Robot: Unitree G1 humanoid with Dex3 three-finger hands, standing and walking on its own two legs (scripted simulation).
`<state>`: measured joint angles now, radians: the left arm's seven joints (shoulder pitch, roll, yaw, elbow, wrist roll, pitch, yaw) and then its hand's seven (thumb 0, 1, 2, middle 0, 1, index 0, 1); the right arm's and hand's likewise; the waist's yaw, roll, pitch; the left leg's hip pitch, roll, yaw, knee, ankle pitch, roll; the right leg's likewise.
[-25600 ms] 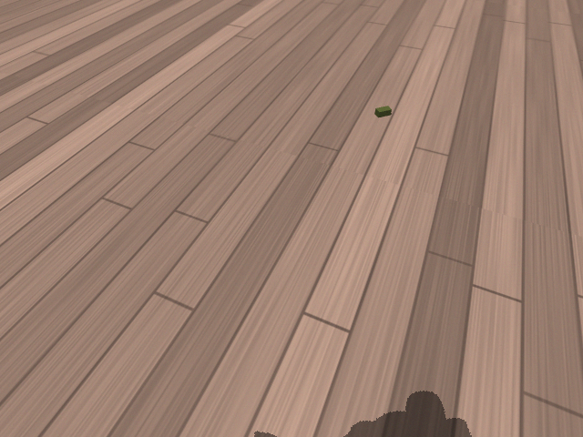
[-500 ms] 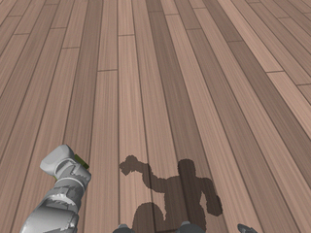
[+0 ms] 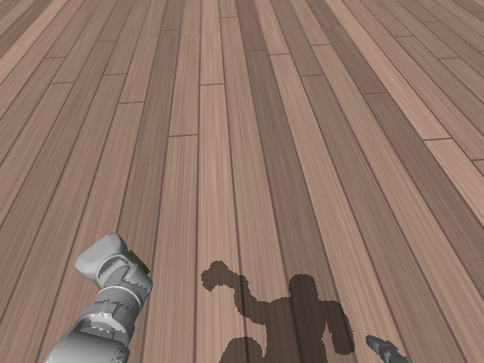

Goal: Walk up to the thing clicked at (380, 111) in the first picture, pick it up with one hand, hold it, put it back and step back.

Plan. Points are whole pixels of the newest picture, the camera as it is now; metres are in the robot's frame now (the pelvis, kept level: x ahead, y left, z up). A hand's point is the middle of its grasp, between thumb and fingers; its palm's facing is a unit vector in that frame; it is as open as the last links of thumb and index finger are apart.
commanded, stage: hold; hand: left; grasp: from above
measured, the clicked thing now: (122, 276) +0.33 +0.24 -0.11
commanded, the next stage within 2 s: crouch in 1.64 s
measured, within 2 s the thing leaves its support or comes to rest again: rests again in 0.96 s
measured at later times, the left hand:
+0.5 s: hand (114, 272) +0.31 +0.23 -0.04, palm faces -0.29 -0.32 -0.90, open 7.5 cm
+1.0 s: hand (112, 272) +0.30 +0.23 -0.03, palm faces -0.27 -0.33 -0.90, open 7.2 cm
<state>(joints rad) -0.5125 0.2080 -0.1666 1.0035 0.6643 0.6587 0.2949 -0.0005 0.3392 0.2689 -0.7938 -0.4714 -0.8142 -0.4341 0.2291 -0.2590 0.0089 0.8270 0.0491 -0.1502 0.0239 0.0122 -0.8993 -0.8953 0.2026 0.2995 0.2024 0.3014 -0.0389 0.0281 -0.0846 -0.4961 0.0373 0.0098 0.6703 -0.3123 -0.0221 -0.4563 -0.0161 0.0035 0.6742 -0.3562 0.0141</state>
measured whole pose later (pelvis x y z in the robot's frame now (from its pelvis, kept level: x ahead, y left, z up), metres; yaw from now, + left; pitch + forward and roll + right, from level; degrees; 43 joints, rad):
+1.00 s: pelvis +0.00 +0.00 +0.01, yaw +0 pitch +4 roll +0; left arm -0.43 0.20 -0.24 0.77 0.68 0.80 0.19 0.00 0.39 0.39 -0.85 -0.48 -0.84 -0.49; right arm 0.17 -0.26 0.03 0.79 0.06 -0.14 0.05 0.01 -0.92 -0.91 0.20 0.30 0.20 0.30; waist 0.01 0.05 -0.06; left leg -0.36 0.03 0.02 0.57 -0.27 -0.02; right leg -0.33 -0.02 0.01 0.58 -0.32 0.02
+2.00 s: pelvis -0.01 +0.00 +0.01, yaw +0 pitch +5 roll +0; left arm -0.44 0.17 -0.24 0.87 0.69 0.75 0.25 0.00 0.59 0.19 -0.93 -0.46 -0.99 -0.39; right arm 0.17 -0.24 0.03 0.79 0.05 -0.18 0.04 0.01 -0.89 -0.90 0.20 0.30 0.20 0.30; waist 0.00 0.03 -0.04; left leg -0.41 0.03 0.01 0.61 -0.27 -0.02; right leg -0.38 -0.02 0.00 0.62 -0.32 0.02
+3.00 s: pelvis -0.09 +0.01 -0.33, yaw -6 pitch +37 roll -5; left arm -1.00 0.49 0.19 1.49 0.78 0.37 0.55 0.00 0.59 0.17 -1.02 -0.33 -1.06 -0.28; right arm 0.12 -0.24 -0.01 0.88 -0.11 -0.22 0.18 0.01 -0.91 -0.90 0.20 0.30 0.20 0.30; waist -0.19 0.05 -0.17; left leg -2.11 0.06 -0.10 2.10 -0.64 -0.02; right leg -2.03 0.04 -0.03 2.07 -0.69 0.03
